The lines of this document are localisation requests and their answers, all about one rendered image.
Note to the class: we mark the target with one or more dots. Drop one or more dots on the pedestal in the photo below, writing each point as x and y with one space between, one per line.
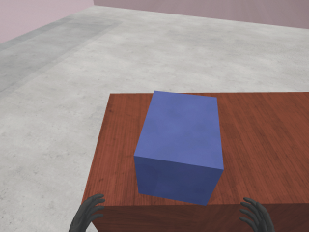
265 151

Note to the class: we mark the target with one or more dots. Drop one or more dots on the right robot hand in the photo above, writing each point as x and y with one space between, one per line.
261 217

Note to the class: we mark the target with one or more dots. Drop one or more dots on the carton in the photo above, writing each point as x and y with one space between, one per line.
179 152

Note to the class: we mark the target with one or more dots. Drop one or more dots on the left robot hand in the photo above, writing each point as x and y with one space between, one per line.
83 216

